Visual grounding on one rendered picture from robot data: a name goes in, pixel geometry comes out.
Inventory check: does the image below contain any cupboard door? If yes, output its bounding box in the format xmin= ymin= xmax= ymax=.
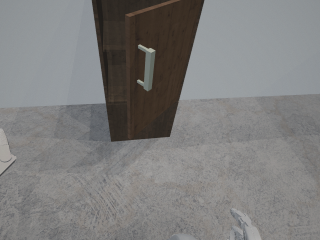
xmin=125 ymin=0 xmax=202 ymax=140

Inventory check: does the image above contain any left robot hand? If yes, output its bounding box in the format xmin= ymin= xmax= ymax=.
xmin=0 ymin=128 xmax=17 ymax=176

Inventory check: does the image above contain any right robot hand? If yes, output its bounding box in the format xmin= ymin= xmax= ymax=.
xmin=227 ymin=208 xmax=262 ymax=240

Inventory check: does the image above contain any handle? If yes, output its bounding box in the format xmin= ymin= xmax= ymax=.
xmin=137 ymin=45 xmax=156 ymax=91

